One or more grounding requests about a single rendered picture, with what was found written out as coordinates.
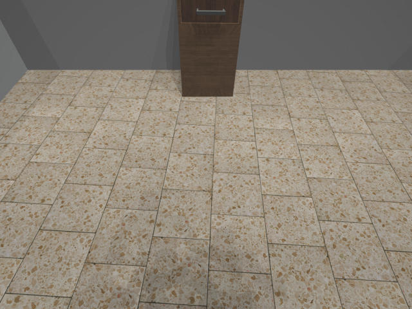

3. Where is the drawer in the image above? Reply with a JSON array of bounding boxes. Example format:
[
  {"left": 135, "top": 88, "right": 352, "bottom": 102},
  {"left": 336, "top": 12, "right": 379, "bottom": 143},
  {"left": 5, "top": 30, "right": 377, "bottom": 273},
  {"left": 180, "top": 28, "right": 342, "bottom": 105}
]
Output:
[{"left": 181, "top": 0, "right": 241, "bottom": 23}]

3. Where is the handle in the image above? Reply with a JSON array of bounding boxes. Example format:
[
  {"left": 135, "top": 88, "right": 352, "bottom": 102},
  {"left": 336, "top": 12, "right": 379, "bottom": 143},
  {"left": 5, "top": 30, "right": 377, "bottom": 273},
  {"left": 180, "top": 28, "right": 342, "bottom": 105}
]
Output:
[{"left": 196, "top": 8, "right": 226, "bottom": 15}]

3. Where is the cabinet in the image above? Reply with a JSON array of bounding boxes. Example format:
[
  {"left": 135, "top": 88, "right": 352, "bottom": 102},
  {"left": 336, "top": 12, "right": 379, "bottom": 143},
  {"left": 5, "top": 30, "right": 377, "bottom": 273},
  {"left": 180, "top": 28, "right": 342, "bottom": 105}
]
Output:
[{"left": 177, "top": 0, "right": 244, "bottom": 97}]

